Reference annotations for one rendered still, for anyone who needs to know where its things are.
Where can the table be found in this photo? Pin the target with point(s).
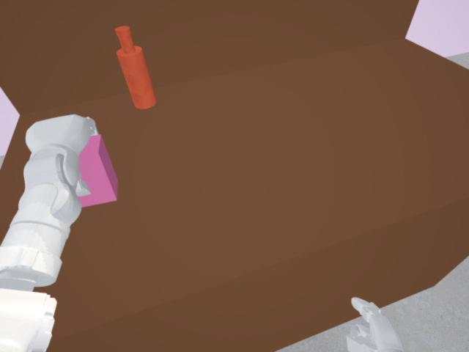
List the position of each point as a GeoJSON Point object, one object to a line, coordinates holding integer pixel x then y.
{"type": "Point", "coordinates": [300, 153]}

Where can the robot left hand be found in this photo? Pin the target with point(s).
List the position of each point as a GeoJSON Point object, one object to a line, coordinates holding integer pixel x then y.
{"type": "Point", "coordinates": [72, 131]}

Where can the robot right hand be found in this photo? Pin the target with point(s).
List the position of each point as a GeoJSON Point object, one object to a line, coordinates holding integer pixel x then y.
{"type": "Point", "coordinates": [381, 334]}

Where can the robot left upper arm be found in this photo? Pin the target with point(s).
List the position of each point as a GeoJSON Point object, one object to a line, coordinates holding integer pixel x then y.
{"type": "Point", "coordinates": [26, 320]}

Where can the left robot forearm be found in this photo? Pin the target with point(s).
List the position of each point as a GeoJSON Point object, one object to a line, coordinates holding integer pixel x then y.
{"type": "Point", "coordinates": [31, 250]}

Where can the sponge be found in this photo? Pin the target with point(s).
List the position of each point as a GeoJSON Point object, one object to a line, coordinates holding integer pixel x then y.
{"type": "Point", "coordinates": [97, 171]}

